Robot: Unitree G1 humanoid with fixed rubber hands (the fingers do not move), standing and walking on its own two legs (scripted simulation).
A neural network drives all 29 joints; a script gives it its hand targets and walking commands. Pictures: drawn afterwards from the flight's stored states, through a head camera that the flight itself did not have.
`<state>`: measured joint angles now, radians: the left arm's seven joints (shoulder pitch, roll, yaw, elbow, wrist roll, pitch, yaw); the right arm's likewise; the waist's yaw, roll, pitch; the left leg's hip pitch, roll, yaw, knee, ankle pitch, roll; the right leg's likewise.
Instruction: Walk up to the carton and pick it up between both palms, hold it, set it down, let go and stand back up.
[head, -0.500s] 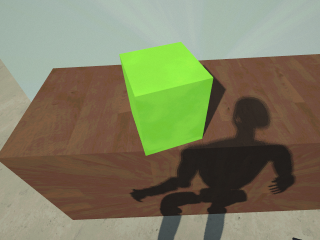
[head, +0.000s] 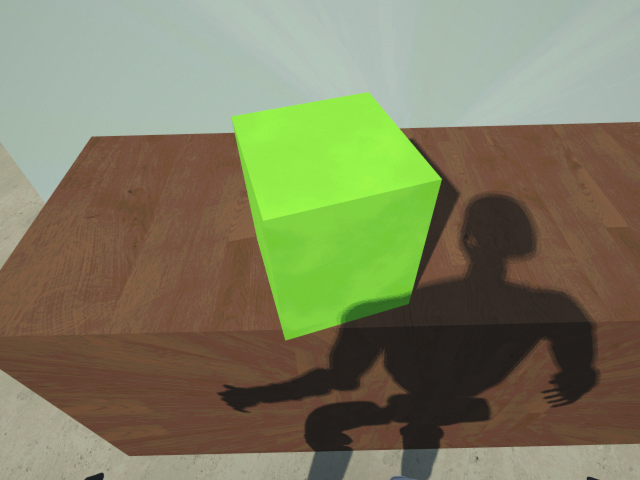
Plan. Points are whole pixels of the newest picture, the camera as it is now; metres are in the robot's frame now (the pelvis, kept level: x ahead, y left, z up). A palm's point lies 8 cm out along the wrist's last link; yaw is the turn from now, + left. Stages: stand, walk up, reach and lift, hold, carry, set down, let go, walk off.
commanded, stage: walk up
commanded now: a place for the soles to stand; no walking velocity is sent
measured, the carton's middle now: (326, 217) +0.46 +0.00 +0.07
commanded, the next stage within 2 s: reach and lift in 1.62 s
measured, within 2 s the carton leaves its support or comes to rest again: neither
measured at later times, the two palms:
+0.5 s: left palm out of the picture +0.09 +0.34 -0.08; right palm out of the picture +0.12 -0.32 -0.06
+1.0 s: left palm out of the picture +0.13 +0.33 -0.08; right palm out of the picture +0.14 -0.31 -0.06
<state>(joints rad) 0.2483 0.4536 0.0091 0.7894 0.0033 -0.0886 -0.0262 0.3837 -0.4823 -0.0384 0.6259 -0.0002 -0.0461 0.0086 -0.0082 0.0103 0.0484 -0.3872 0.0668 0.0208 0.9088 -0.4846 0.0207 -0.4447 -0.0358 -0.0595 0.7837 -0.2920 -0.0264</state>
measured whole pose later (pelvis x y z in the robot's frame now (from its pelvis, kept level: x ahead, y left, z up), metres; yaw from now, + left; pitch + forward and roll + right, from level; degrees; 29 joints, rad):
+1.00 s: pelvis +0.03 +0.01 +0.00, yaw +2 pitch +0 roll -1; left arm 0.20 0.45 0.01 0.83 0.00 -0.07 -0.02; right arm 0.30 -0.45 -0.04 0.64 0.00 -0.05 0.01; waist -0.01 0.01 0.04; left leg -0.39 0.05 0.02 0.81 -0.40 0.01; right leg -0.40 -0.05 -0.06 0.76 -0.35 0.00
